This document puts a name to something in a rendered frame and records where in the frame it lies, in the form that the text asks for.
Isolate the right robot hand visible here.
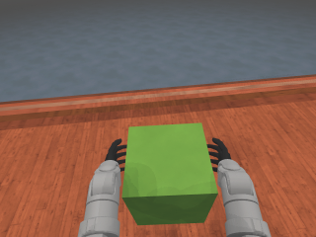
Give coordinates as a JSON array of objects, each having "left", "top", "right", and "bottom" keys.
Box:
[{"left": 206, "top": 137, "right": 231, "bottom": 172}]

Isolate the robot right forearm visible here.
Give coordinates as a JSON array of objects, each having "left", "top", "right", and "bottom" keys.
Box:
[{"left": 217, "top": 159, "right": 272, "bottom": 237}]

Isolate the robot left forearm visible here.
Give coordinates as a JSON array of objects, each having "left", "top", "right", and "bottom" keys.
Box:
[{"left": 77, "top": 160, "right": 121, "bottom": 237}]

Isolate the carton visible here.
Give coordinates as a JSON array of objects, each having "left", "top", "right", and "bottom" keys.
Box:
[{"left": 121, "top": 122, "right": 218, "bottom": 225}]

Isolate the left robot hand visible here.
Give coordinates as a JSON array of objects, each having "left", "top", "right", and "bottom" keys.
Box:
[{"left": 105, "top": 138, "right": 127, "bottom": 172}]

